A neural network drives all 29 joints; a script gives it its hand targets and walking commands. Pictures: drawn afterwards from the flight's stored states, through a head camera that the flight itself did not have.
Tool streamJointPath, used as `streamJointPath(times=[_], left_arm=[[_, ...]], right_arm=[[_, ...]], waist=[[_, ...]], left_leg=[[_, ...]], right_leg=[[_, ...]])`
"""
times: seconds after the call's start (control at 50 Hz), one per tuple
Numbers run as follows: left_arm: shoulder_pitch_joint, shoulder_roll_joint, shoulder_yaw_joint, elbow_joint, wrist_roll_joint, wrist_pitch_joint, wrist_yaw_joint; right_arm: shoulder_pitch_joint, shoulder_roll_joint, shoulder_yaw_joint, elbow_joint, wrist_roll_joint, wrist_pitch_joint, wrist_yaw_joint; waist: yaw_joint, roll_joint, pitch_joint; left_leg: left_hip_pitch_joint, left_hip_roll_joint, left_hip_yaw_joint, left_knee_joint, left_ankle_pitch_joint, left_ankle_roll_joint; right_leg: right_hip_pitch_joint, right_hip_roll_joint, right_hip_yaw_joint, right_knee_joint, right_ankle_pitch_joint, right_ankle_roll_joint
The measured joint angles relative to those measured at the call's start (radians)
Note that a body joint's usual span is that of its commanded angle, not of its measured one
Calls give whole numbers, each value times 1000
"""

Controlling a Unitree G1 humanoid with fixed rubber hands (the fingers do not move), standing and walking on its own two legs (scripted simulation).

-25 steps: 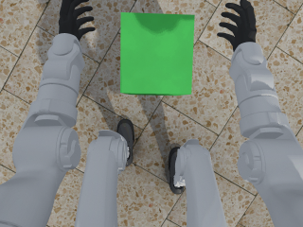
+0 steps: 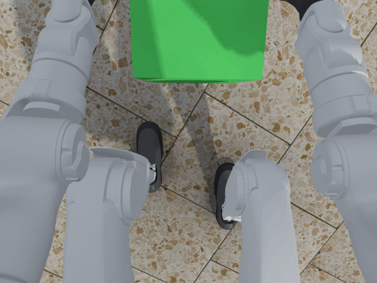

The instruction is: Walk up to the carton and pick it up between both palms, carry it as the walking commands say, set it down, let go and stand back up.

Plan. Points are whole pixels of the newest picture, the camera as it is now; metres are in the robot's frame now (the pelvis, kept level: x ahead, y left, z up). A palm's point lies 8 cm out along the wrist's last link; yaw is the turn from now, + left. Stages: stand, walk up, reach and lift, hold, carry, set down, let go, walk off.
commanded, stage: reach and lift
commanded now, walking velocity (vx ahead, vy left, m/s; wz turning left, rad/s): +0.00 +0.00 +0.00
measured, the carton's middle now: (194, 26) +0.54 +0.04 -0.27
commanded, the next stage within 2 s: none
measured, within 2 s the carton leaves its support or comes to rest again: leaves its support in 1.80 s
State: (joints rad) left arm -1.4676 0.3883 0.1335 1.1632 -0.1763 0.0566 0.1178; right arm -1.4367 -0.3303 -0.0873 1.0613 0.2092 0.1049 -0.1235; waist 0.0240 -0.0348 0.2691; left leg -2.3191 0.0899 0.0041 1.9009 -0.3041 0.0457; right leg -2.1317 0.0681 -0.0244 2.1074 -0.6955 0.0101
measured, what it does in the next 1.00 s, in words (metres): stands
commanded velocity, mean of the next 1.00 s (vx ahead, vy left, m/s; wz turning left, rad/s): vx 0.00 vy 0.00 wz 0.00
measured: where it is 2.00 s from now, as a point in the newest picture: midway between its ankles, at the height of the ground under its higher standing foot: (188, 188)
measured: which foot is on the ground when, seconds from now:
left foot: down 0.00-1.00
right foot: down 0.00-1.00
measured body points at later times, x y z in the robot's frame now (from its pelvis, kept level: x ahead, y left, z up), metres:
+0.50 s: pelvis +0.00 -0.01 -0.03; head +0.38 +0.01 +0.21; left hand +0.55 +0.22 -0.22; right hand +0.57 -0.13 -0.21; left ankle +0.18 +0.12 -0.38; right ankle +0.08 -0.11 -0.38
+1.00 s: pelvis +0.00 +0.00 -0.02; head +0.38 +0.02 +0.21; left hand +0.56 +0.19 -0.22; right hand +0.57 -0.11 -0.21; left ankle +0.18 +0.12 -0.37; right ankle +0.08 -0.11 -0.38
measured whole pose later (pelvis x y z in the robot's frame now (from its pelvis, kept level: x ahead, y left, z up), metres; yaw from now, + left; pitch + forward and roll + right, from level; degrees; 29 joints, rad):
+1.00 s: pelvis +0.00 +0.00 -0.02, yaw +0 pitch +38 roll -1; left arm -1.57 0.35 0.09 1.27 -0.18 -0.01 0.15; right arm -1.52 -0.25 -0.03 1.11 0.18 0.06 -0.17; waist 0.02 -0.04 0.39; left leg -2.34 0.09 -0.01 1.99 -0.31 0.03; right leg -2.15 0.08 -0.03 2.20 -0.71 0.00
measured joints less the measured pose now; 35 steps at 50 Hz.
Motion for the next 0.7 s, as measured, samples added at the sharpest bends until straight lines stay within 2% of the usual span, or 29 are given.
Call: streamJointPath(times=[0.32,0.7], left_arm=[[-74,37,-17,71,-53,-43,-3],[-74,9,-12,106,-26,-62,-4]], right_arm=[[-41,16,65,-7,23,-23,-31],[-56,42,58,29,-6,-29,-24]], waist=[[-2,1,112],[-4,-5,98]], left_leg=[[-38,11,-5,95,-4,-11],[-32,13,-7,84,-4,-13]], right_leg=[[-41,9,-4,113,-19,-13],[-40,15,-3,98,-10,-11]])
